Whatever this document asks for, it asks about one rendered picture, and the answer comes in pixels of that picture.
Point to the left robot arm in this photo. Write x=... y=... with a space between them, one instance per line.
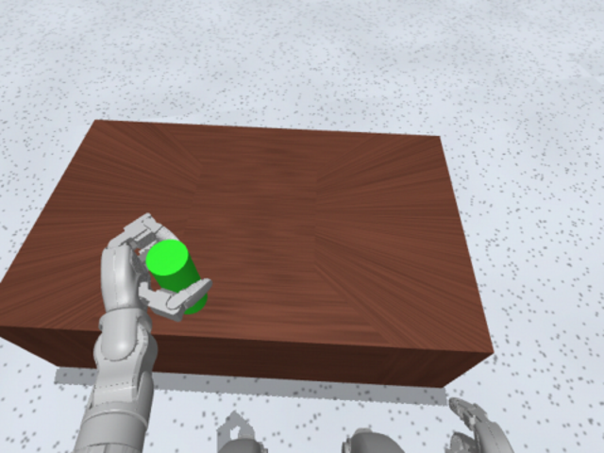
x=118 y=411

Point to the can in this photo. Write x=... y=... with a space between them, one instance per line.
x=171 y=265

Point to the left robot hand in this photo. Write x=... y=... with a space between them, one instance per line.
x=125 y=281

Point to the right robot hand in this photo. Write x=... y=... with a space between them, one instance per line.
x=489 y=437

